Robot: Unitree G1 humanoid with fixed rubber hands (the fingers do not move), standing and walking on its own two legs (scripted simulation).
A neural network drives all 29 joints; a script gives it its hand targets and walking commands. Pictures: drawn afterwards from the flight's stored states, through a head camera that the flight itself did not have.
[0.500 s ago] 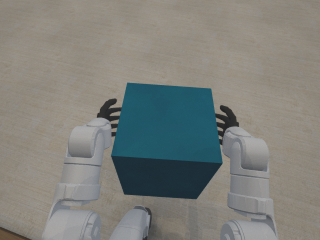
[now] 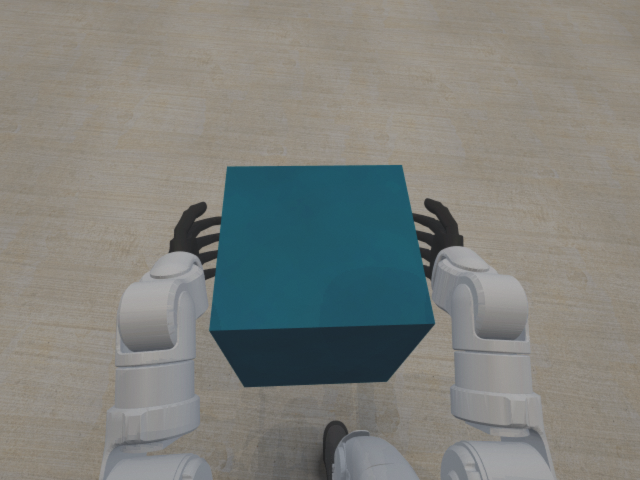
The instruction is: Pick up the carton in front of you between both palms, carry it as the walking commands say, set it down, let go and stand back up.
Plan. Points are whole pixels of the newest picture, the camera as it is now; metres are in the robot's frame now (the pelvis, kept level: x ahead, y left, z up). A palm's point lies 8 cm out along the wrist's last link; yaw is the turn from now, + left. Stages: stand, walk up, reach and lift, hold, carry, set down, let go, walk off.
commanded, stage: carry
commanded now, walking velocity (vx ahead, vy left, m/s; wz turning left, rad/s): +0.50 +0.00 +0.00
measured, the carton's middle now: (316, 286) +0.35 -0.02 +0.00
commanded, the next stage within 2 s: none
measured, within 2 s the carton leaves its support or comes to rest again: neither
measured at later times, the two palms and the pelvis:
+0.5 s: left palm (160, 106) +0.58 +0.18 +0.11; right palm (370, 98) +0.59 -0.12 +0.11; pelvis +0.31 +0.02 +0.01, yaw +1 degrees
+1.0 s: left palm (196, 8) +0.85 +0.15 +0.11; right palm (361, 11) +0.85 -0.15 +0.11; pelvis +0.59 +0.00 +0.01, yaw +1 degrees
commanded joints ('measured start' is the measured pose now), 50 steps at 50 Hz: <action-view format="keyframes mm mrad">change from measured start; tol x32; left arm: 1 -663 -869 -737 -91 -354 -29 -208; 50 -185 -862 -758 -217 -346 153 -304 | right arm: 1 -684 979 783 -152 393 -2 263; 50 -187 907 777 -349 277 195 305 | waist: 1 107 -3 -657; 22 104 -171 -360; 27 56 295 -507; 46 68 130 -295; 50 113 -336 -434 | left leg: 1 -87 130 -37 308 526 -45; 3 -496 16 -77 644 -115 -65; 19 -395 61 86 -99 411 -93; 24 60 44 163 -241 417 -53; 27 476 482 -599 -387 226 187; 37 158 319 -71 -488 301 76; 47 130 242 100 -185 597 -1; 50 -514 31 90 461 4 -97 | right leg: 1 776 -190 164 -49 394 -55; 4 1102 -414 614 -72 270 -268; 21 701 -215 53 -224 352 -50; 28 -143 -57 79 704 -498 40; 47 349 -24 -173 -99 -154 38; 50 875 -436 549 -266 -237 -177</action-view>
